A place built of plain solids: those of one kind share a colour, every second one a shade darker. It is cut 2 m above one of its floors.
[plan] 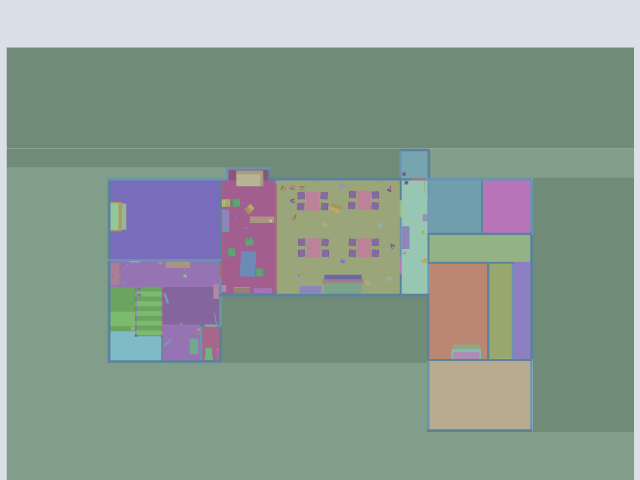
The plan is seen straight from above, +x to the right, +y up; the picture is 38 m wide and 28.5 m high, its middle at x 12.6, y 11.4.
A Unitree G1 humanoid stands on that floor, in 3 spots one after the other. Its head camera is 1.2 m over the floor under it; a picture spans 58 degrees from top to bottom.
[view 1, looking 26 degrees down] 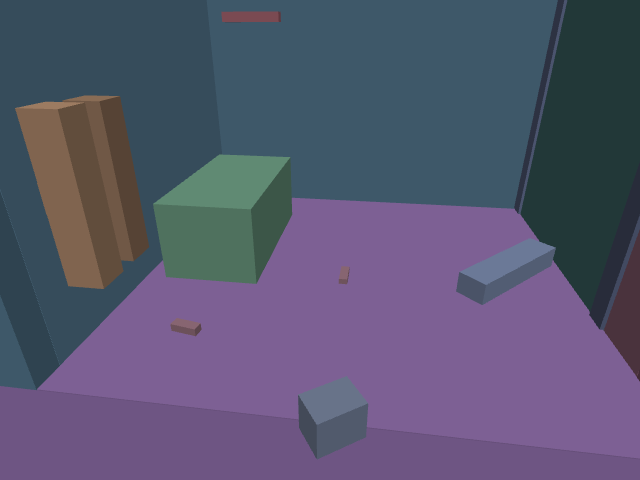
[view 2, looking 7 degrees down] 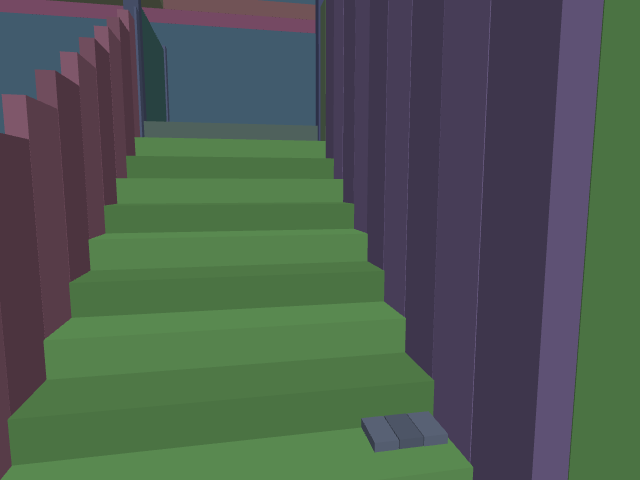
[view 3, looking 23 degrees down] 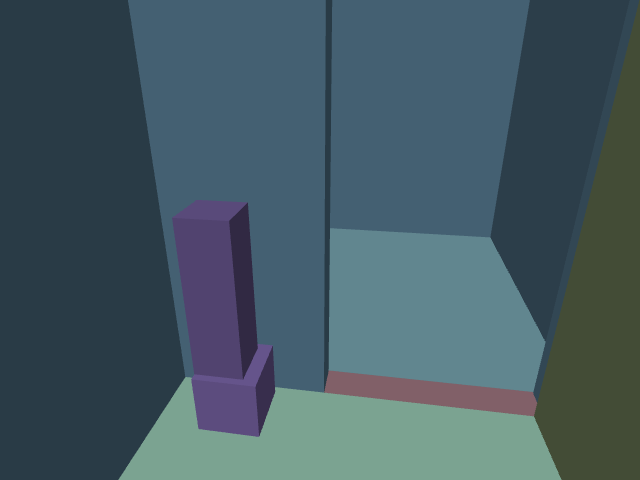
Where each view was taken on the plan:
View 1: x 4.28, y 7.42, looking -82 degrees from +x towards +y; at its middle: floor_stair_hall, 2.74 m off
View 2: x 2.44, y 9.51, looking -101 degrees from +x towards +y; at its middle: stair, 2.38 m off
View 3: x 18.22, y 13.64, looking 99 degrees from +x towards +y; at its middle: wall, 1.43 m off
